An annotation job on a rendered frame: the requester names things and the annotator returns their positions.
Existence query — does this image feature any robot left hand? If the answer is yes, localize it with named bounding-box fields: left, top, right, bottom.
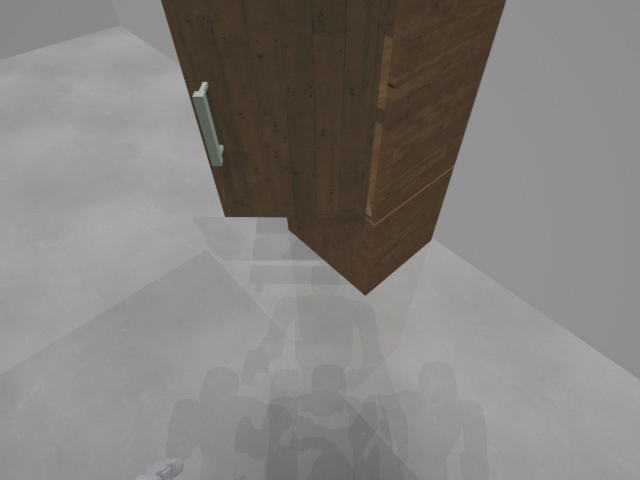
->
left=135, top=458, right=184, bottom=480

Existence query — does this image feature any cupboard door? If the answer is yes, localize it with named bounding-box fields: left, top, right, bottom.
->
left=161, top=0, right=388, bottom=218

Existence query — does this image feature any handle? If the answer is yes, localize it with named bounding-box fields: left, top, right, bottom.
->
left=192, top=82, right=224, bottom=166

